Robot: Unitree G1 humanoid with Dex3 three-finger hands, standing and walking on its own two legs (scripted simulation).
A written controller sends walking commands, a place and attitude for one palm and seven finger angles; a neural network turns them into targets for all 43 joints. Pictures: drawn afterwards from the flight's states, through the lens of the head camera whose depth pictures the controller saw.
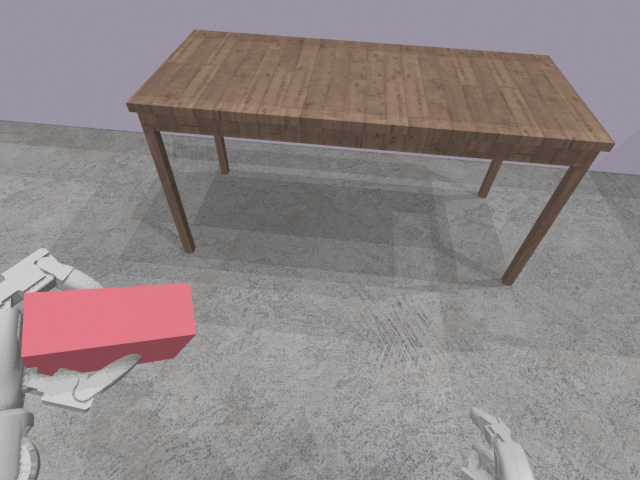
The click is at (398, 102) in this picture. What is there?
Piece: table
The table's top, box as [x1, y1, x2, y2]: [126, 30, 614, 151]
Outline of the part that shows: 126,102 129,111 603,151 609,151 614,144 614,142 548,55 194,30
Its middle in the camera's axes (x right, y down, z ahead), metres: +0.15 -0.54 +1.31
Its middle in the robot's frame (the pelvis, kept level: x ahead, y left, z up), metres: +1.34 -0.08 -0.10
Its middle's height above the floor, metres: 0.67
